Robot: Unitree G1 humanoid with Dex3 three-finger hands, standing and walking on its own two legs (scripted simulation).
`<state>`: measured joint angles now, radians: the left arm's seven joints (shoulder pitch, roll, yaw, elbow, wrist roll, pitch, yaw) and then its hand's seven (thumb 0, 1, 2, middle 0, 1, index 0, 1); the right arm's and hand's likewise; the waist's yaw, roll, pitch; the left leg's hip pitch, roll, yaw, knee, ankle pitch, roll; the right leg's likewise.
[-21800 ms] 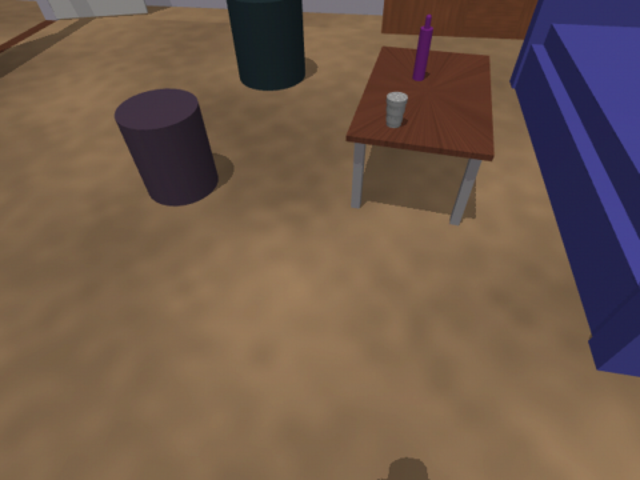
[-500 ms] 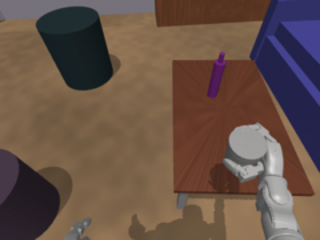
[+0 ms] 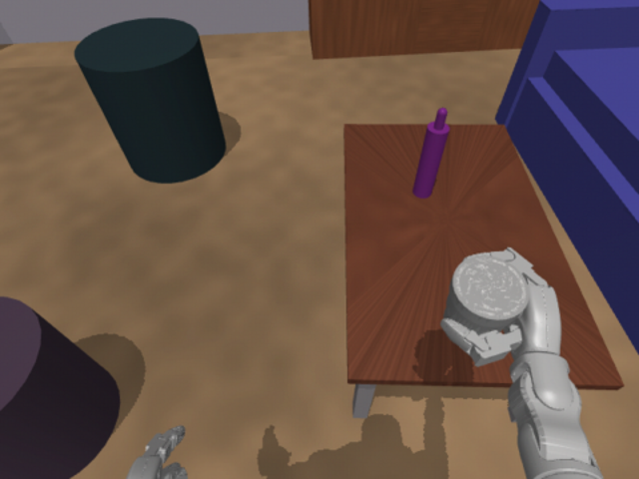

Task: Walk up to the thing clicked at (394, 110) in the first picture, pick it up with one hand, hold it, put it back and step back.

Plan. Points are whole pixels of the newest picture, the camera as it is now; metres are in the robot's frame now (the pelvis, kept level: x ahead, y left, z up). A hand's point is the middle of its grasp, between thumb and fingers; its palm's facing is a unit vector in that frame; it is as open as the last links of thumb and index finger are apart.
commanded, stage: hold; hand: right
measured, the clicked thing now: (476, 308) +0.33 -0.17 +0.04
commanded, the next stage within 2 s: crouch in 1.64 s
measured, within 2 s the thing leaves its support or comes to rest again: neither
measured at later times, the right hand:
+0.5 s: hand (481, 307) +0.33 -0.17 +0.05, palm faces +0.14 +0.99 +0.00, open 10.2 cm
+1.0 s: hand (473, 312) +0.32 -0.16 +0.05, palm faces +0.12 +0.99 +0.01, open 10.2 cm
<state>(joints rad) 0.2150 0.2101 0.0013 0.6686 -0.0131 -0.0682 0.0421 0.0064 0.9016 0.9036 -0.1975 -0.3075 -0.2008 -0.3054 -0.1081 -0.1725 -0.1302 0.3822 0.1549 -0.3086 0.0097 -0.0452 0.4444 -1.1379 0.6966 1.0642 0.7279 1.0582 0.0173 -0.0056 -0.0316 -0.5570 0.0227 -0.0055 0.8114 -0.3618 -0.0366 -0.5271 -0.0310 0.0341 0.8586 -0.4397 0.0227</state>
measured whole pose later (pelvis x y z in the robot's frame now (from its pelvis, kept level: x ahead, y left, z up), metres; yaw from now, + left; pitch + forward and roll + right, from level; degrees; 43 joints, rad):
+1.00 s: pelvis -0.01 +0.00 +0.00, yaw +0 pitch +6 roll +1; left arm 0.22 0.21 0.00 0.68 -0.01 -0.08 0.04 0.01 0.90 0.90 -0.20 -0.31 -0.20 -0.30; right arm -0.12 -0.16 -0.12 0.42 0.15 -0.33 0.01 -0.04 0.44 -1.14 0.69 1.07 0.72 1.06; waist 0.02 0.00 -0.03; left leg -0.55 0.02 -0.01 0.81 -0.35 -0.04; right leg -0.52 -0.03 0.03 0.85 -0.42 0.02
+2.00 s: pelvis -0.01 +0.00 -0.01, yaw +0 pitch +8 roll +1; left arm 0.19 0.21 0.00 0.69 0.00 -0.09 0.04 0.01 0.90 0.91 -0.19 -0.30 -0.19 -0.30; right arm -0.18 -0.16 -0.15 0.52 0.15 -0.39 0.02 -0.04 0.44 -1.14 0.69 1.06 0.73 1.06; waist 0.03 0.01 -0.04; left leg -0.64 0.03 0.00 0.87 -0.37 -0.03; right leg -0.61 -0.03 0.04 0.91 -0.45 0.03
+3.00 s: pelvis -0.05 +0.00 -0.16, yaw +1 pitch +31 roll +3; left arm 0.21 0.26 -0.01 0.67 0.06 -0.03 -0.02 0.00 0.91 0.90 -0.20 -0.30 -0.20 -0.30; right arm -0.81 -0.41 -0.44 1.10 0.06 -0.52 0.11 -0.04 0.44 -1.15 0.70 1.06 0.73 1.06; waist 0.15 -0.02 -0.17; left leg -1.55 0.02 0.01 1.55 -0.54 -0.04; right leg -1.53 -0.01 0.09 1.62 -0.64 0.04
